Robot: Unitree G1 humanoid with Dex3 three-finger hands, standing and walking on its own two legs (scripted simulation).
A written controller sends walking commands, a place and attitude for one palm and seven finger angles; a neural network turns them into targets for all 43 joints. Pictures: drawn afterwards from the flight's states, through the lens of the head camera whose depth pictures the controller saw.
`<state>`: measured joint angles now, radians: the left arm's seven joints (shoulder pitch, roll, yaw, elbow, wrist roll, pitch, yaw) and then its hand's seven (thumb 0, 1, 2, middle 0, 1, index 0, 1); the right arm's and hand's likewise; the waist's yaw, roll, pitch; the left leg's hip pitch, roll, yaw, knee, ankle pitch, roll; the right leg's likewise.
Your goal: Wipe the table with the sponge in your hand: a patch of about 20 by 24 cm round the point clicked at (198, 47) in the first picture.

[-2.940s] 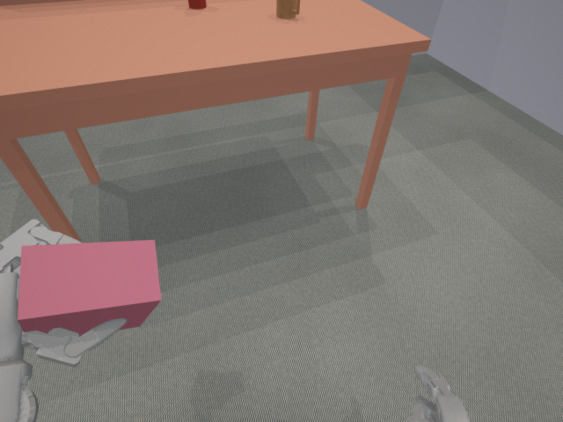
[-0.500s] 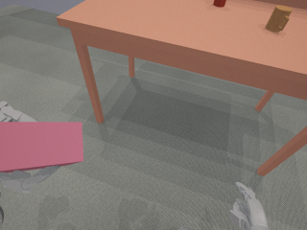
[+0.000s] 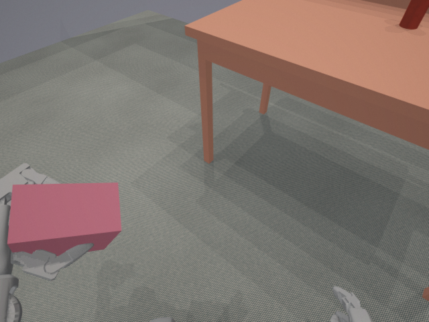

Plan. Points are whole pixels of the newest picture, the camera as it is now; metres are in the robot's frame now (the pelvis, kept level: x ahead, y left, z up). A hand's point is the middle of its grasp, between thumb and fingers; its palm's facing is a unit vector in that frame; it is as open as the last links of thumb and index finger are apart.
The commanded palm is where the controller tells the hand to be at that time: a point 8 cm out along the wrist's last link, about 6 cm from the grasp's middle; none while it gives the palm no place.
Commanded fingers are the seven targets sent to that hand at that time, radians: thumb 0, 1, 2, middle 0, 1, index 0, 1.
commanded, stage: walk to a spot facing it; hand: left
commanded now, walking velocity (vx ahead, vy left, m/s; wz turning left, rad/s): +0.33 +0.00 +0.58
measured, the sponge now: (81, 221) +0.22 +0.20 +0.15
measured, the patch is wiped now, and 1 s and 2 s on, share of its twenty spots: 0.00 0.00 0.00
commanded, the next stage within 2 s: turn to face it in 1.54 s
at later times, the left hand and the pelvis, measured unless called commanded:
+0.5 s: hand (25, 236) +0.19 +0.26 +0.17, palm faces +0.63 -0.65 -0.43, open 10.1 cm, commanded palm +0.13 +0.28 +0.17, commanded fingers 0.00 0.10 1.30 -1.20 -1.60 -1.20 -1.60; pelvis +0.04 -0.03 -0.03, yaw +14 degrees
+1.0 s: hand (17, 197) +0.25 +0.31 +0.16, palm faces +0.72 -0.58 -0.38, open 10.1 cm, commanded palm +0.17 +0.31 +0.17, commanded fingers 0.00 0.10 1.30 -1.20 -1.60 -1.20 -1.60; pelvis +0.14 -0.01 -0.02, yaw +24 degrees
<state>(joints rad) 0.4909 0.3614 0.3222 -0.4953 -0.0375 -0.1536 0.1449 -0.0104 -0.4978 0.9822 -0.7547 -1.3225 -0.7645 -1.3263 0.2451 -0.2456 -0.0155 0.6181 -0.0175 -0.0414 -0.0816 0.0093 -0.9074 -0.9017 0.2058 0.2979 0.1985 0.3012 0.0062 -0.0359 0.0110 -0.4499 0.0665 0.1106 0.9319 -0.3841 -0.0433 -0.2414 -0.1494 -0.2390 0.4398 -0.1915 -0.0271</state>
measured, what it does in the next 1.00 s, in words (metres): walks ahead, turning left: left foot, then right foot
